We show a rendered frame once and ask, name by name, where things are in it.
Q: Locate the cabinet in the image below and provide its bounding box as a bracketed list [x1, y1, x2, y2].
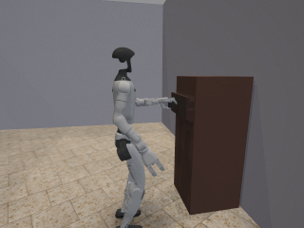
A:
[174, 76, 254, 216]

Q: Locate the right robot hand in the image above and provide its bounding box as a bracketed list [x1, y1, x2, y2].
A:
[142, 149, 164, 177]

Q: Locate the robot right thigh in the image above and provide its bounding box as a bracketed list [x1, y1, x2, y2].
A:
[117, 140, 145, 196]

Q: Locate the robot left forearm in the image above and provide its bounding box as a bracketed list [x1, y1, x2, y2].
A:
[135, 98, 159, 107]

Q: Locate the drawer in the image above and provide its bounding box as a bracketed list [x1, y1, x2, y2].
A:
[171, 92, 195, 123]

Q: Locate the left robot hand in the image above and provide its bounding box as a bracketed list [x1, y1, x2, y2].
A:
[158, 97, 177, 109]

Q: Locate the robot thigh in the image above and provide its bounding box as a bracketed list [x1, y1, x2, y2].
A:
[117, 140, 145, 196]
[128, 142, 142, 183]

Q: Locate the robot right forearm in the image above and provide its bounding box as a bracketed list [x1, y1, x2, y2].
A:
[115, 116, 148, 154]

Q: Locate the robot left thigh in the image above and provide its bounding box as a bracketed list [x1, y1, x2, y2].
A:
[128, 142, 142, 183]

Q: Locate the handle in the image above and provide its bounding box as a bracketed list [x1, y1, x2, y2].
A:
[168, 102, 178, 108]

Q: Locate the right robot upper arm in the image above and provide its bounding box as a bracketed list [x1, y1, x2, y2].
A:
[112, 81, 131, 125]

